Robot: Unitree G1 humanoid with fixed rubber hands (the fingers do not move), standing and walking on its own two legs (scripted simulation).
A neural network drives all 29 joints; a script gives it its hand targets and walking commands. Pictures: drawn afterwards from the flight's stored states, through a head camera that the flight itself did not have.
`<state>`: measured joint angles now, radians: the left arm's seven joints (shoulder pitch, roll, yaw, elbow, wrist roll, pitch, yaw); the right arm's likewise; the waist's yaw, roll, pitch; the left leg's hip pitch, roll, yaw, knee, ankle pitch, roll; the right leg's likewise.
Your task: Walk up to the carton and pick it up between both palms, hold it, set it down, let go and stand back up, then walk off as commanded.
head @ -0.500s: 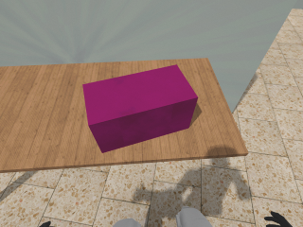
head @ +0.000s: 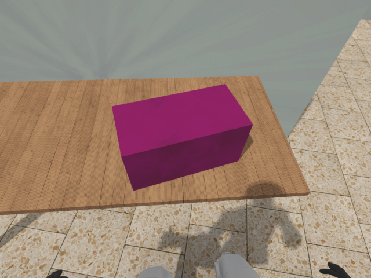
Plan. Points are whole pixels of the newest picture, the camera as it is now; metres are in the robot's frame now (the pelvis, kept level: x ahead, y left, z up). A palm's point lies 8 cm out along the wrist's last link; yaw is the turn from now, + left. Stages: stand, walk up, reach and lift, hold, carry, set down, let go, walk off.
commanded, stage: walk up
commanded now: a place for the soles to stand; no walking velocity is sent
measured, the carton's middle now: (180, 136) +0.46 +0.02 -0.02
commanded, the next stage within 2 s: none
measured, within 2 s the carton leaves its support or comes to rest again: neither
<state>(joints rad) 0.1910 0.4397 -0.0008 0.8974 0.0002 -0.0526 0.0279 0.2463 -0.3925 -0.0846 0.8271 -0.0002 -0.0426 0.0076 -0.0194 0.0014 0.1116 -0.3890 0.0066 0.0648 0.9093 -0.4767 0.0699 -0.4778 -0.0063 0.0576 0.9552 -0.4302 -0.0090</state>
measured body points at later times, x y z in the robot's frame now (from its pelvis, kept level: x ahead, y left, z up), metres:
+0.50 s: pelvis +0.00 -0.02 +0.00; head +0.02 -0.03 +0.45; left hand +0.11 +0.31 -0.10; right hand +0.09 -0.35 -0.11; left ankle +0.01 +0.08 -0.70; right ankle +0.05 -0.16 -0.69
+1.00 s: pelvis +0.01 +0.00 +0.00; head +0.03 +0.00 +0.45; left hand +0.11 +0.32 -0.11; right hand +0.11 -0.34 -0.10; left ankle +0.01 +0.08 -0.70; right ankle +0.05 -0.16 -0.69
